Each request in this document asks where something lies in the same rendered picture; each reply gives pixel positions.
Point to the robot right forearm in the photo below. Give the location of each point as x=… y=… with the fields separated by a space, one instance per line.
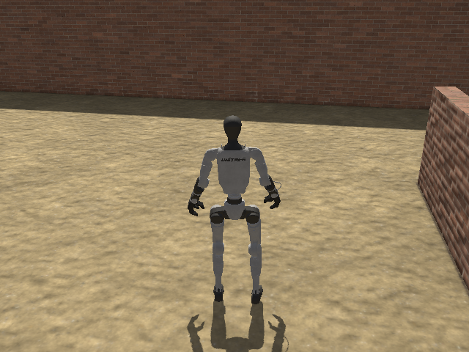
x=271 y=189

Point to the robot left upper arm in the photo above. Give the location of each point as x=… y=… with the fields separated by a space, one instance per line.
x=209 y=156

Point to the robot left forearm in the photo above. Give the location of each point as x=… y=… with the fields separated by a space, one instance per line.
x=197 y=192

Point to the right robot foot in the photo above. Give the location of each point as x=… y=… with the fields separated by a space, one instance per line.
x=255 y=298

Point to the left robot hand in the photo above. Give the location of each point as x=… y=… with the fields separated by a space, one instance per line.
x=191 y=206

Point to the robot head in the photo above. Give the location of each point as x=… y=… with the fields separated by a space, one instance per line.
x=232 y=127

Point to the robot right upper arm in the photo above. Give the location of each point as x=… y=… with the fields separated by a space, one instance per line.
x=261 y=166

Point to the right robot hand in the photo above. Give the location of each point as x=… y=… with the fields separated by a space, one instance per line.
x=270 y=199

